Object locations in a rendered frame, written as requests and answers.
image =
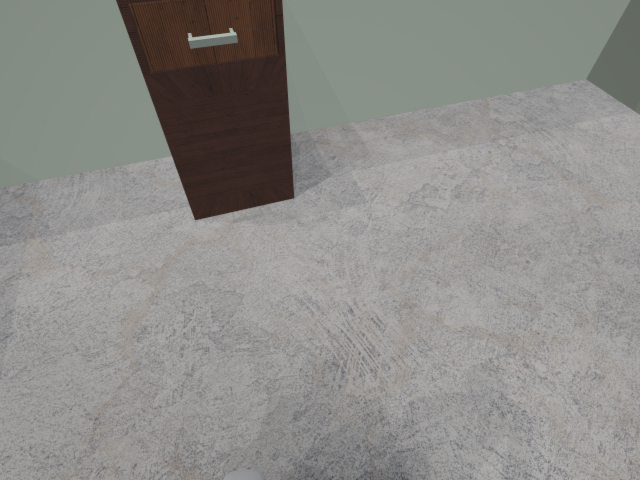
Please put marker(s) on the drawer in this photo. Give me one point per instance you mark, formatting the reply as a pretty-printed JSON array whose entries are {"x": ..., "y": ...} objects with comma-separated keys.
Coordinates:
[{"x": 163, "y": 28}]

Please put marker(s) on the handle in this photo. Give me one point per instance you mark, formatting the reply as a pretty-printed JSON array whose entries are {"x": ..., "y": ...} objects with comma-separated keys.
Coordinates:
[{"x": 212, "y": 40}]

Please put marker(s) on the cabinet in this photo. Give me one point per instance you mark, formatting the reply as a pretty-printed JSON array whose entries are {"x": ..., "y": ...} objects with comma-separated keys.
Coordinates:
[{"x": 226, "y": 124}]

